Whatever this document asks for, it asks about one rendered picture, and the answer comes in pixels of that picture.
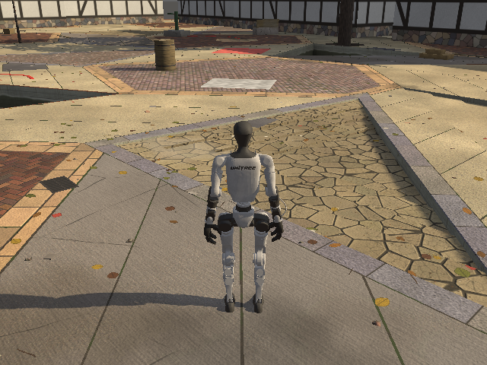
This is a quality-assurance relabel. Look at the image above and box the left robot hand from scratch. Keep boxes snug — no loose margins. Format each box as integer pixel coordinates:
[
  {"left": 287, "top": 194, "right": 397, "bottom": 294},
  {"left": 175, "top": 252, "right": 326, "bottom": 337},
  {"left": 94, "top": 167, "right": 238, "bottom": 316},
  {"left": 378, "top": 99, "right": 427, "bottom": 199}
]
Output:
[{"left": 204, "top": 223, "right": 221, "bottom": 244}]

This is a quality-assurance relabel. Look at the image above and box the left robot shin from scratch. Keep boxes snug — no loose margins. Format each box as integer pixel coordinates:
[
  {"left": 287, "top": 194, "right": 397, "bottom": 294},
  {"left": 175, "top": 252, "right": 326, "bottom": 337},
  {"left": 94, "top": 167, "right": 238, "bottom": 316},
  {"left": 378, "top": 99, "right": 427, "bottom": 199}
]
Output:
[{"left": 222, "top": 253, "right": 234, "bottom": 302}]

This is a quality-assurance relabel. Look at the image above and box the robot right thigh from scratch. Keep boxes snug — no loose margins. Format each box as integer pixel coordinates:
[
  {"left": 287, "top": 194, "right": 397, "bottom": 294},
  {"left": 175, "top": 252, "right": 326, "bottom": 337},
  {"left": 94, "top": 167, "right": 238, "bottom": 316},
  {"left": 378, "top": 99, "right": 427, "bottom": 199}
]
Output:
[{"left": 253, "top": 212, "right": 269, "bottom": 266}]

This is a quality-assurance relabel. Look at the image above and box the robot right forearm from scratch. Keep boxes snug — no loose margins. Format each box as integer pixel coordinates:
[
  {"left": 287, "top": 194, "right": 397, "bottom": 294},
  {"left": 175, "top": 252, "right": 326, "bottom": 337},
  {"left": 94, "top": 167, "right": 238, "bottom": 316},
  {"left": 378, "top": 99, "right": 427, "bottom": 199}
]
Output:
[{"left": 269, "top": 186, "right": 282, "bottom": 223}]

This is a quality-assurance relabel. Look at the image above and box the robot left upper arm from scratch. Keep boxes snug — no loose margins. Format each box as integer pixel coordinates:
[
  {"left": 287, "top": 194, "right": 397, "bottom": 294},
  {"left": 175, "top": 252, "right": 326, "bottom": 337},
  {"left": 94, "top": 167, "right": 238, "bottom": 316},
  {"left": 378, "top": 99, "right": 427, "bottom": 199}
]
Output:
[{"left": 210, "top": 154, "right": 228, "bottom": 198}]

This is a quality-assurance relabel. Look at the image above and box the robot left forearm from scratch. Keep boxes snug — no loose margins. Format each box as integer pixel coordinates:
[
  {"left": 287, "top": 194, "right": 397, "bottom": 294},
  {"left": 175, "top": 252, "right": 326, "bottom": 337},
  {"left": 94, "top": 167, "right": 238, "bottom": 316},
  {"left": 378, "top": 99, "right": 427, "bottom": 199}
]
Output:
[{"left": 205, "top": 186, "right": 218, "bottom": 224}]

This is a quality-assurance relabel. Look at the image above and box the robot right upper arm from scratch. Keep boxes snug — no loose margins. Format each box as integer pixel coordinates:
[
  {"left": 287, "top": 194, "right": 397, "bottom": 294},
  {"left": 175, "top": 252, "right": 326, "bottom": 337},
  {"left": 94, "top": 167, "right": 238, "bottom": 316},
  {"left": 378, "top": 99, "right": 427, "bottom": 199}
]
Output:
[{"left": 259, "top": 154, "right": 277, "bottom": 197}]

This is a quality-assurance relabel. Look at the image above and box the right robot hand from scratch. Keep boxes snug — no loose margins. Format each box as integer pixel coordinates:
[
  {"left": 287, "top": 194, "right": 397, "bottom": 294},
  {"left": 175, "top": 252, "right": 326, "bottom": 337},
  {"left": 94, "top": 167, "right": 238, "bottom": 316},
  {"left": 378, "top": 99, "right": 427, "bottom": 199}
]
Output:
[{"left": 266, "top": 220, "right": 284, "bottom": 242}]

